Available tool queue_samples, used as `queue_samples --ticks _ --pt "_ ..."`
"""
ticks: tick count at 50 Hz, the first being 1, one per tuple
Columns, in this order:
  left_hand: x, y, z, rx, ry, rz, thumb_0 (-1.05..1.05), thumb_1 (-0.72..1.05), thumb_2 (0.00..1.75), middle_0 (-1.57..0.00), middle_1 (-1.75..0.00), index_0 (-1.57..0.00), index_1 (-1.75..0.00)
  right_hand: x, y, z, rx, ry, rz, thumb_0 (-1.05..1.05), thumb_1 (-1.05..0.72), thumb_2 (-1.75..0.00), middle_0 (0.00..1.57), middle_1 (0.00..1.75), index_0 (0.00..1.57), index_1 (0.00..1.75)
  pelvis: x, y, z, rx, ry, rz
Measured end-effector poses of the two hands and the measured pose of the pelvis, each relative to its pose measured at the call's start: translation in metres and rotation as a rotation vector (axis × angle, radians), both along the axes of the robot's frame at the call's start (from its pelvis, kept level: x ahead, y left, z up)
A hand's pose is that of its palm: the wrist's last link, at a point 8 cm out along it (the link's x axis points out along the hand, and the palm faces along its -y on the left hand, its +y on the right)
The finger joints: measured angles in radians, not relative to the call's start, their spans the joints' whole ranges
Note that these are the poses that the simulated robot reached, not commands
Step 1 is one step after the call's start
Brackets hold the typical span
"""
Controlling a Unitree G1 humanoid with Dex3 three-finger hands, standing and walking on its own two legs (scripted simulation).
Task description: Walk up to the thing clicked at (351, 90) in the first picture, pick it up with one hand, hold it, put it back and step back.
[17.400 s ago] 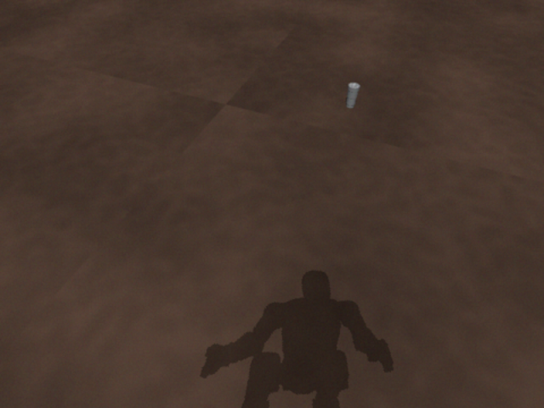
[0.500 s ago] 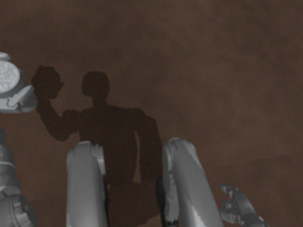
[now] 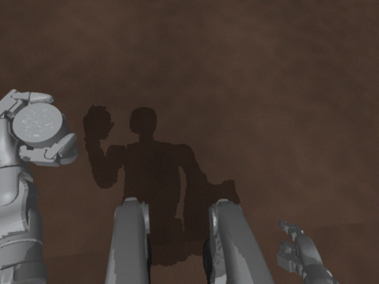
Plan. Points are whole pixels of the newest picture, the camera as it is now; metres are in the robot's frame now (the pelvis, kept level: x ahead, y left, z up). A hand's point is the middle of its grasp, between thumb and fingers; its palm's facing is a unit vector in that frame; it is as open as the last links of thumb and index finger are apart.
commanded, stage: lift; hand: left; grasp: from the side
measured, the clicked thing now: (54, 139) +0.39 +0.27 -0.01
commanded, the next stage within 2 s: hold in 1.38 s
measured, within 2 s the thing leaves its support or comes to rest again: neither
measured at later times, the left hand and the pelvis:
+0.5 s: hand (0, 102) +0.36 +0.24 +0.17, palm faces +0.27 -0.96 -0.03, open 9.6 cm; pelvis +0.03 +0.01 +0.13, yaw +4 degrees
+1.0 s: hand out of the picture +0.37 +0.22 +0.23, palm faces +0.28 -0.96 +0.00, open 9.6 cm; pelvis +0.05 +0.01 +0.18, yaw +4 degrees
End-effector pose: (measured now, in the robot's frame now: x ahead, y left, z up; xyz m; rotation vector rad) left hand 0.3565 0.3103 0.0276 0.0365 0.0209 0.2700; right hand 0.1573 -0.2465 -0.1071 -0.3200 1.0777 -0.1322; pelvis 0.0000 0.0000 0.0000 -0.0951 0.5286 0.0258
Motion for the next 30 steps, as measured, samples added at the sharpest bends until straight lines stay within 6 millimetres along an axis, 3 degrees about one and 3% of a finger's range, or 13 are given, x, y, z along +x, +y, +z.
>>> queue_samples --ticks 7,15,22,30 --pt "-0.011 -0.013 0.056 -0.006 0.002 -0.004 0.0 -0.32 1.07 -0.79 -1.03 -0.74 -1.02 0.023 0.006 0.054 0.015 -0.08 0.001 0.0 -0.91 -0.9 0.2 0.3 0.2 0.3 0.012 0.003 0.046 0.005 -0.047 0.016" --pt "-0.024 -0.015 0.103 -0.012 0.007 0.026 0.0 -0.32 1.07 -0.79 -1.03 -0.74 -1.02 0.035 0.014 0.108 0.018 -0.15 0.017 0.0 -0.91 -0.9 0.2 0.3 0.2 0.3 0.021 0.007 0.09 0.016 -0.121 0.036" --pt "-0.028 -0.016 0.134 -0.007 0.003 0.012 0.0 -0.32 1.07 -0.79 -1.03 -0.74 -1.02 0.03 0.022 0.138 0.027 -0.154 0.025 0.0 -0.91 -0.9 0.2 0.3 0.2 0.3 0.026 0.011 0.119 0.024 -0.176 0.051" --pt "-0.03 -0.023 0.161 -0.015 0.0 0.012 0.0 -0.32 1.07 -0.79 -1.03 -0.75 -1.02 0.021 0.029 0.158 0.055 -0.133 0.027 0.01 -0.92 -0.9 0.2 0.3 0.2 0.3 0.031 0.013 0.145 0.037 -0.224 0.055"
